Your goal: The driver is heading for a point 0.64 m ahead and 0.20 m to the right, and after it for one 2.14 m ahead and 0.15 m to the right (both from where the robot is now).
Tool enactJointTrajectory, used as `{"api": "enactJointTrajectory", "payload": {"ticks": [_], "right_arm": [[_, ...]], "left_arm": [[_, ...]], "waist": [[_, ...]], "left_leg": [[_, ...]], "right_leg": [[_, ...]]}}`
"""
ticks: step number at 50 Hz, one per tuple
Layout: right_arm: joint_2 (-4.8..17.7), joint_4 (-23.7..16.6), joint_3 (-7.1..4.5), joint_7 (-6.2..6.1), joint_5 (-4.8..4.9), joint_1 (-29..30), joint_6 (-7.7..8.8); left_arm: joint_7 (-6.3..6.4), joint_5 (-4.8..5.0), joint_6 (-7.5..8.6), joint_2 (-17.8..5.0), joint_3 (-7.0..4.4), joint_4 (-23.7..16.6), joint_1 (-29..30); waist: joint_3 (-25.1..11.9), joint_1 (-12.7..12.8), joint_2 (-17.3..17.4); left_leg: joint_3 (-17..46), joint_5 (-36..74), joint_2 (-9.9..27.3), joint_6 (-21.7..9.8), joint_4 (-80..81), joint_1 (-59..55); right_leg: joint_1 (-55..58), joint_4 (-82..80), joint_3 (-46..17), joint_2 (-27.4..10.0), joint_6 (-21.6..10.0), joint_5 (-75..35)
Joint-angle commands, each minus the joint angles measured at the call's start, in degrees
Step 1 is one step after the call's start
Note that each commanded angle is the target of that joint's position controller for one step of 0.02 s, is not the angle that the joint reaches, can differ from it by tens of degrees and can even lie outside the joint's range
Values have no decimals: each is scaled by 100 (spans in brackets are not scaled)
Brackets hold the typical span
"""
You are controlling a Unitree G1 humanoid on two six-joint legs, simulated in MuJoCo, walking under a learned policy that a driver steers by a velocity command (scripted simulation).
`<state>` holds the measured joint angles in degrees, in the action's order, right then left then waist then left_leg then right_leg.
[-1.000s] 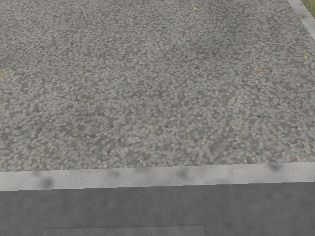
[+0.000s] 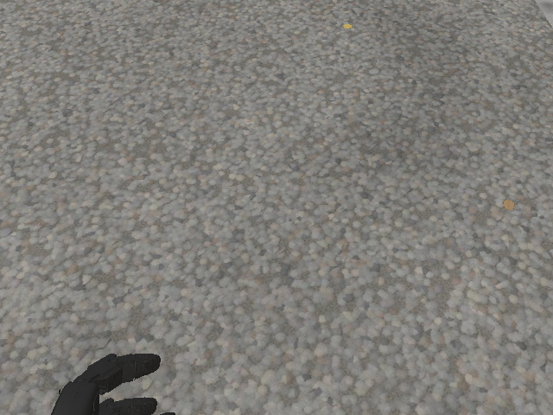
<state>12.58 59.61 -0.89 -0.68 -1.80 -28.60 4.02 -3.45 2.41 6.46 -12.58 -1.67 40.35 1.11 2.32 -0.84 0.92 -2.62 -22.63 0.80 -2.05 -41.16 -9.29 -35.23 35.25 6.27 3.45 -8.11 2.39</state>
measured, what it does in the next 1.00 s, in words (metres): walks ahead, turning right: left foot, then right foot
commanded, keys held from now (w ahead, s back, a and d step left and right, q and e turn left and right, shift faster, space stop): w+e+shift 0.60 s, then w+q+shift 0.40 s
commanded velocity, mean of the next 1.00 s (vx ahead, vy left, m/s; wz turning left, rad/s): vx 1.00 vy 0.00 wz -0.41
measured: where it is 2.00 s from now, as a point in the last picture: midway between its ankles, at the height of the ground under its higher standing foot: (364, 76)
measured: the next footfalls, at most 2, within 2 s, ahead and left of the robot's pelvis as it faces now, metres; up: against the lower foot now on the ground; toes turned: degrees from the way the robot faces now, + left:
left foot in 0.40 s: +0.61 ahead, +0.12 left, +0.00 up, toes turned -23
right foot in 0.88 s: +0.84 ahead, -0.35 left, +0.00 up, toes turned -30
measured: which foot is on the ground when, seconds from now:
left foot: up 0.00-0.38, down 0.40-0.88, up 0.90-1.00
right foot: down 0.00-0.42, up 0.44-0.86, down 0.88-1.00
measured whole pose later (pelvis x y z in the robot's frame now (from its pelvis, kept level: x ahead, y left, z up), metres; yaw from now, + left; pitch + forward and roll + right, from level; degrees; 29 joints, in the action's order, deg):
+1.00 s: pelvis +0.80 -0.20 +0.03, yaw -24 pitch +0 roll -1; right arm 15.7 49.7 -1.8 -0.3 3.0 -22.6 5.2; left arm -2.3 -0.7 5.9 -14.2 -2.1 38.6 -10.8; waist 2.1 -1.5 1.8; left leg 4.9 -18.5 4.8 -2.8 -75.3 20.0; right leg -22.8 36.2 5.5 -2.1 -0.5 13.5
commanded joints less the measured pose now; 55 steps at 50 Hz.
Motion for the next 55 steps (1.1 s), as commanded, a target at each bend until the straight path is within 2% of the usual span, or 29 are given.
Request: {"api": "enactJointTrajectory", "payload": {"ticks": [1, 2, 3, 4, 7, 10, 14, 17, 19, 20, 21, 22, 23, 24, 25, 26, 29, 34, 37, 39, 41, 43, 44, 45, 46, 47, 49, 51, 55], "right_arm": [[554, -807, -52, 213, 340, 139, 579], [746, -1185, -79, 209, 509, 916, 680], [655, -1420, -43, 171, 416, 1496, 747], [600, -1460, -80, 142, 294, 1608, 733], [473, -1580, -93, 137, 172, 1360, 540], [553, -1992, -32, 70, 58, 2382, 522], [620, -2363, -64, 91, 180, 3212, 518], [935, -2528, -212, 51, 362, 3392, 506], [1228, -2409, -403, 43, 404, 2668, 560], [1395, -2224, -514, 23, 415, 1567, 574], [1775, -2035, -597, -37, 362, 145, 508], [2190, -1857, -662, 110, 178, 32, 466], [1492, -2067, -549, 127, 181, 548, 408], [1096, -2057, -462, 94, 201, 783, 347], [1034, -1959, -443, 99, 133, 923, 301], [930, -1856, -422, 104, 63, 1141, 289], [547, -1581, -349, 147, 168, 1398, 321], [917, -1279, -381, 162, 151, 1026, 370], [1165, -1124, -368, 141, 356, 591, 318], [1378, -1045, -370, 123, 374, 319, 264], [1601, -1000, -369, 87, 308, 217, 193], [1734, -898, -343, 58, 218, 234, 117], [1435, -1059, -236, 49, 118, 314, 161], [180, -1284, 53, 102, 235, -623, 294], [700, -1331, -62, 77, 542, -123, 399], [896, -1590, -177, 29, 715, 691, 380], [725, -1648, -188, -15, 461, 1080, 251], [447, -1547, -214, 90, 506, 613, -23], [342, -1802, -231, 120, 414, 1126, -335]], "left_arm": [[105, -184, -84, -976, -446, 682, -3039], [118, -278, -41, -776, -376, 651, -2774], [50, -310, 35, -632, -320, 631, -2402], [34, -319, 93, -537, -275, 576, -2029], [119, -176, 32, -525, -221, 498, -1644], [321, -135, 53, -798, -288, 389, -1826], [388, -33, 57, -1079, -417, 351, -2262], [421, 62, -28, -937, -418, 395, -2553], [433, -31, -144, -872, -401, 403, -2596], [392, -147, -176, -747, -334, 296, -2415], [344, -364, -168, -247, -152, 84, -2431], [324, 165, -65, 95, -15, -227, -3310], [420, 297, -131, -445, -63, -113, -2931], [421, 169, -172, -706, -118, -231, -2185], [411, 9, -220, -706, -137, -316, -1740], [369, -89, -243, -685, -181, -448, -1559], [242, 81, -477, -405, -185, -638, -1522], [187, -51, -406, -327, -63, -966, -880], [32, -163, -222, -418, -12, -1208, 24], [-71, -109, -109, -467, -13, -1351, 425], [-83, -81, -36, -762, -141, -1382, 237], [63, -49, -80, -1327, -442, -1037, -1473], [213, -120, -168, -1653, -575, -739, -2758], [219, -351, -112, -2267, -633, -613, -2952], [181, -366, -69, -1707, -516, -521, -3203], [170, -289, -27, -1353, -408, -361, -2899], [138, -313, 21, -885, -306, -164, -2174], [128, -373, 73, -421, -244, -41, -1651], [223, -312, 113, -552, -316, 153, -1232]], "waist": [[-2495, 1032, -1584], [-1597, 902, -1180], [-959, 630, 11], [-677, 296, 404], [-50, -305, 137], [507, -97, -9], [367, 327, -303], [244, 401, -491], [-196, -44, -631], [-918, -659, -656], [-2108, -1087, 180], [-2847, -348, 3162], [-1954, -534, 2144], [-1167, -673, 1286], [-677, -603, 168], [-456, -386, 172], [-76, -37, 437], [551, 93, -50], [822, -116, -309], [880, -209, -178], [479, 64, 285], [-714, 1170, 865], [-1601, 1727, 694], [-2953, 867, -1432], [-3070, 1131, -1379], [-1684, 1096, -1126], [-572, 585, -456], [-422, 57, -801], [428, -200, -473]], "left_leg": [[1247, 187, -250, -332, -4847, 5037], [1244, 213, -5, -470, -4739, 5332], [1175, 352, 139, -539, -4243, 5182], [1173, 488, 328, -507, -3710, 4836], [1058, 268, 558, -139, -2793, 4451], [749, 1474, 568, 301, -1174, 4180], [629, 3423, 88, 572, 667, 2553], [929, 2861, 59, 605, 1292, 2740], [817, 1911, -32, 383, 1258, 2152], [886, 1643, 235, 182, 985, 915], [2094, 230, 1282, -68, 822, -1011], [5983, -2412, 2733, -1114, 2344, -2208], [5910, -3263, 2455, -878, 2716, -1585], [4641, -2214, 2237, -655, 2598, -916], [3552, -707, 1979, -552, 2546, -72], [2934, 123, 1794, -573, 2536, 537], [1529, 1039, 1448, -410, 2789, 1274], [669, 1817, 1371, -781, 3392, 1770], [496, 2008, 1323, -821, 3822, 1693], [449, 2681, 1449, -829, 3781, 1295], [373, 4862, 1516, -707, 3081, 757], [156, 6490, 1300, -484, 893, 1288], [268, 4887, 1012, -253, -1037, 2970], [773, -273, 48, -89, -3290, 4540], [1342, -369, 107, -194, -4053, 4904], [1149, -29, 257, -163, -4345, 5678], [943, 710, 753, -155, -3927, 5429], [1008, 982, 1048, -138, -3720, 4747], [935, 1417, 1171, -44, -3178, 5205]], "right_leg": [[6608, -2048, -5757, -1913, -1444, 3893], [5900, -2062, -4905, -1785, -1225, 3111], [4753, -2237, -4366, -1558, -1114, 2176], [3805, -2286, -3855, -1338, -1084, 1638], [2225, -2604, -3318, -940, -1116, 1613], [963, -2874, -2891, -749, -1067, 1399], [338, -2555, -2577, -482, -537, 1542], [1634, -1846, -3030, -643, -338, 1737], [2222, -785, -3046, -662, -149, 518], [1951, 579, -2782, -425, 63, -120], [894, 2732, -2224, -131, 214, 787], [-1036, 4613, -1716, 150, 393, 2750], [-1723, 5194, -1644, -404, 379, 2273], [-1923, 5311, -1399, -550, 369, 1913], [-1610, 5080, -1278, -814, 366, 1692], [-1356, 4686, -1341, -1024, 349, 1478], [-1133, 4277, -1281, -1393, 315, 1451], [-1325, 2749, -1413, -1088, 401, 298], [-768, 1166, -662, -1031, 365, -493], [-379, 554, -539, -838, 398, -392], [439, 96, -405, -461, 340, 116], [3055, -24, -245, -132, 150, 427], [5339, 487, -1202, -1027, 53, 786], [6794, -517, -4276, -2645, -563, 3376], [6338, -1733, -5407, -2701, -463, 4347], [5589, -1919, -4665, -2601, -285, 3836], [3822, -1963, -2991, -2273, -111, 2094], [2890, -2224, -1999, -2100, -87, 1477], [2287, -2723, -436, -1961, 90, 350]]}}
Velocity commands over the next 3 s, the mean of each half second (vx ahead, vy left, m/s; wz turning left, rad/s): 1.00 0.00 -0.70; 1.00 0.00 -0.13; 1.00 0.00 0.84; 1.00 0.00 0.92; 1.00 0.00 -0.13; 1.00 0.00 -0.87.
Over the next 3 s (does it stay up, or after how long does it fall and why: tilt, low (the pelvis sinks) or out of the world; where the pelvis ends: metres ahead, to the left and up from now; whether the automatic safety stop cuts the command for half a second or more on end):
stays up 2.44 0.05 0.04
